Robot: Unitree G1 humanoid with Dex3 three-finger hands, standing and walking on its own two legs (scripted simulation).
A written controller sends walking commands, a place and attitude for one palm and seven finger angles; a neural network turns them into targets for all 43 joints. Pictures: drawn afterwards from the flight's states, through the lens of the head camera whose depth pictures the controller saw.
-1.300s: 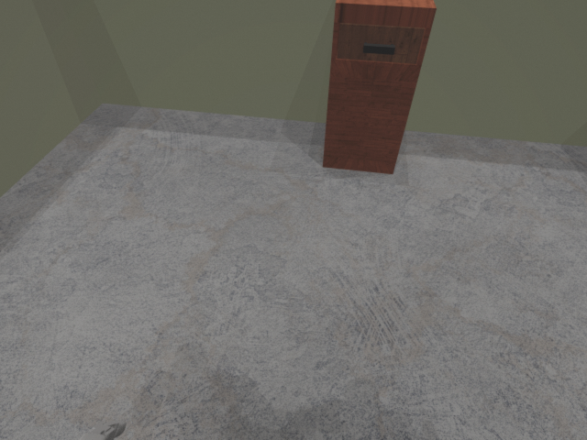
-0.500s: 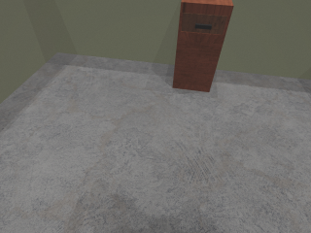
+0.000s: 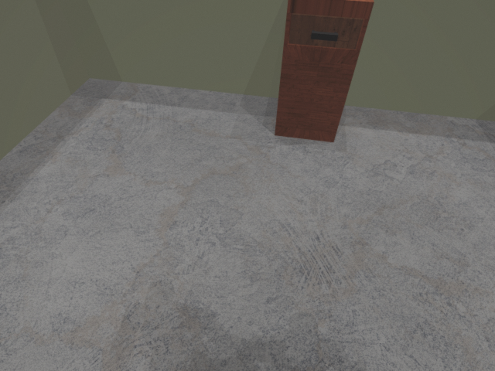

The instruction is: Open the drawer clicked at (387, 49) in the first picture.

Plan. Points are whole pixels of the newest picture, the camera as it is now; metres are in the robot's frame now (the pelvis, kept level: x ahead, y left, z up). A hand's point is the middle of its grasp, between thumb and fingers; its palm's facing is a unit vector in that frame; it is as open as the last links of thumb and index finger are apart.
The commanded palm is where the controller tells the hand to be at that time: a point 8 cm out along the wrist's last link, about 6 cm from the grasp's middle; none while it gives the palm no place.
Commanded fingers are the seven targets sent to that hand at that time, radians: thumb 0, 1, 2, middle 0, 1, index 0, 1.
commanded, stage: look at it before walking up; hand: left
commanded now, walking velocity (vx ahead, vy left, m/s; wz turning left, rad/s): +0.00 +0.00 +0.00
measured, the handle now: (324, 34) +1.60 -0.29 -0.10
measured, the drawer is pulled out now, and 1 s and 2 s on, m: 0.00 0.00 0.00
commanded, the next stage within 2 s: walk to a spot facing it in 0.14 s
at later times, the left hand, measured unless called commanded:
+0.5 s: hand out of the picture +0.07 +0.21 -0.18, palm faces -0.10 -0.96 -0.25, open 7.4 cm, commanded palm none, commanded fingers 0.00 0.90 0.90 -0.20 -0.30 -0.20 -0.30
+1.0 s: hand (186, 352) +0.19 +0.13 -0.17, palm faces -0.23 -0.96 -0.18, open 7.4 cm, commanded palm none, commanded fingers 0.00 0.90 0.90 -0.20 -0.30 -0.20 -0.30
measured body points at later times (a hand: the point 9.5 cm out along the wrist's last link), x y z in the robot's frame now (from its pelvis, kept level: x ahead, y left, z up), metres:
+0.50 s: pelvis +0.04 -0.01 -0.01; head +0.04 -0.01 +0.44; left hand +0.07 +0.26 -0.16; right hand +0.06 -0.28 -0.16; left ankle +0.02 +0.13 -0.74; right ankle +0.01 -0.12 -0.74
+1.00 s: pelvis +0.21 -0.05 -0.01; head +0.23 -0.05 +0.44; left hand +0.21 +0.18 -0.16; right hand +0.26 -0.30 -0.14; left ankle +0.36 +0.05 -0.70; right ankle +0.06 -0.12 -0.74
